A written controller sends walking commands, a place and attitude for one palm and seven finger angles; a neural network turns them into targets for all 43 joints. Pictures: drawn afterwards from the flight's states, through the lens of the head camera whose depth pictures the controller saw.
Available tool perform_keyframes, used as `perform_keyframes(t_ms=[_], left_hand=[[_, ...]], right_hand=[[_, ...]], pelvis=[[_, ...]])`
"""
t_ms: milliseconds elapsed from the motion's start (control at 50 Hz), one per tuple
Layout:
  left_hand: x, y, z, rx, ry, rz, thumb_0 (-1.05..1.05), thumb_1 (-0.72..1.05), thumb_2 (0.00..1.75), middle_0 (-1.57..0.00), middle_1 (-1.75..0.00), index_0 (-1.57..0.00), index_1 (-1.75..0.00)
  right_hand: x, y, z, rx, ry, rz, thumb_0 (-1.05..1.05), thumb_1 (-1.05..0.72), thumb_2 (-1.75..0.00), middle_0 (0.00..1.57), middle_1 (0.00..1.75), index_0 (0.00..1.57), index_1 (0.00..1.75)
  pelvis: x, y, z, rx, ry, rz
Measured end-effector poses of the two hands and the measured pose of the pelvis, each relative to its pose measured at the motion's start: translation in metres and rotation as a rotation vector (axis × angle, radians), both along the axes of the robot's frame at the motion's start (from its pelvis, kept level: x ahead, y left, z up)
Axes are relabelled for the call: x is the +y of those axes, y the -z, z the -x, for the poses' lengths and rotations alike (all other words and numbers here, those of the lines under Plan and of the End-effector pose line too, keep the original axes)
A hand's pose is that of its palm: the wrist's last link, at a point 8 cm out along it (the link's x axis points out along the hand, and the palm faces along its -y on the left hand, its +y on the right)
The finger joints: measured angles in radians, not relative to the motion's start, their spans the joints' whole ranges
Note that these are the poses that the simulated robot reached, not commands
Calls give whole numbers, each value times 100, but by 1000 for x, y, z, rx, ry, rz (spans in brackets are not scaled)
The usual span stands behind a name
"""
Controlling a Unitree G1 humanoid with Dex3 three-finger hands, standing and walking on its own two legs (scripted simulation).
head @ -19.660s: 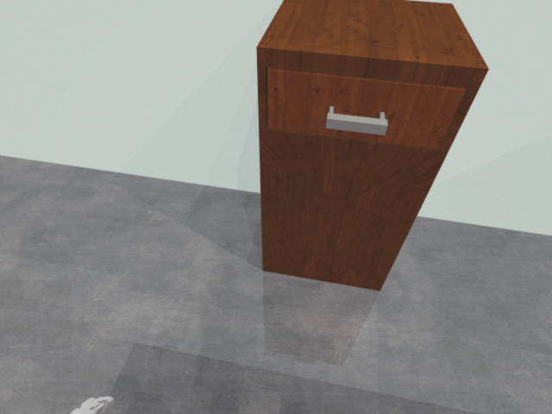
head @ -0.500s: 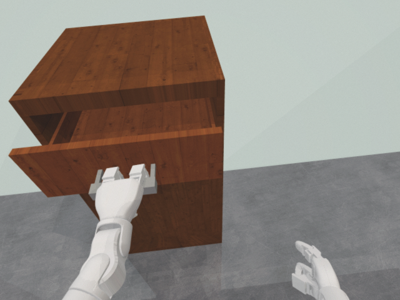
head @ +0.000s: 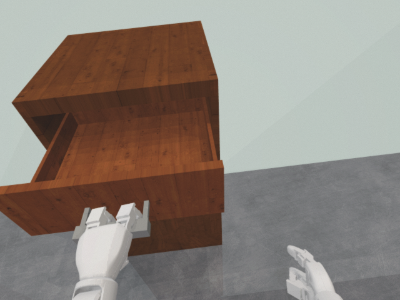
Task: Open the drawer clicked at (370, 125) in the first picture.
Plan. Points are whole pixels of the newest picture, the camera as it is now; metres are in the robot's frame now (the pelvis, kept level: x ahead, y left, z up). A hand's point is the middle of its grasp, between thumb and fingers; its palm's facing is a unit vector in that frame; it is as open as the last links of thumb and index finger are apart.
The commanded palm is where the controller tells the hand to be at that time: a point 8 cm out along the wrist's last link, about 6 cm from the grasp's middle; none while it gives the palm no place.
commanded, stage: pull the drawer open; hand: left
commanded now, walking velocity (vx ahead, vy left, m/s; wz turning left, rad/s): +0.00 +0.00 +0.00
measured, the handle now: (114, 220) +0.25 +0.21 +0.05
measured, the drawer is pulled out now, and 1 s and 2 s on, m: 0.24 0.29 0.29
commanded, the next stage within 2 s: open the thumb to release the handle in 0.48 s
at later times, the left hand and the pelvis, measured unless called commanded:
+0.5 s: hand (115, 292) +0.13 +0.17 +0.03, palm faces +0.05 -0.20 -0.98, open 6.7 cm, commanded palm +0.06 +0.17 +0.09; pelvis -0.02 +0.00 +0.00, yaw -1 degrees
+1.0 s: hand (111, 280) +0.15 +0.18 +0.03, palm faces +0.09 -0.19 -0.98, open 10.6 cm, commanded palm +0.10 +0.18 +0.09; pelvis -0.03 +0.00 +0.00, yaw +1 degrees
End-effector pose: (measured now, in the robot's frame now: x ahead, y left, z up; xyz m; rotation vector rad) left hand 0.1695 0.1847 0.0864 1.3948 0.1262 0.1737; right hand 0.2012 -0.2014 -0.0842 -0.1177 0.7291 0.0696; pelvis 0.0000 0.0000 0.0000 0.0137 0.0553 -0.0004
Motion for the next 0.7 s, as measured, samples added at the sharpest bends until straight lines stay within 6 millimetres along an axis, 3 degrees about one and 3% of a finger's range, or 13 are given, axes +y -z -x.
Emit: perform_keyframes(t_ms=[320, 560, 700], left_hand=[[-13, 0, 62, -8, 7, 15, 7, 67, 76, -21, -135, -35, -117], [-11, 0, 62, -8, 28, 44, 7, 68, 74, -18, -135, -32, -113], [-2, 4, 51, -58, 60, -32, 4, 67, 77, -27, -134, -35, -121]], right_hand=[[10, -8, 5, -88, -56, -33, 2, -91, -90, 20, 30, 20, 29], [7, -10, 13, -87, -50, -22, 2, -91, -90, 20, 30, 20, 29], [6, 5, 12, -17, -44, 37, 2, -91, -90, 20, 30, 20, 29]], pelvis=[[-5, 4, 21, -33, 3, -2], [-1, 4, 19, -22, 20, 4], [4, 5, 21, -14, 0, 8]])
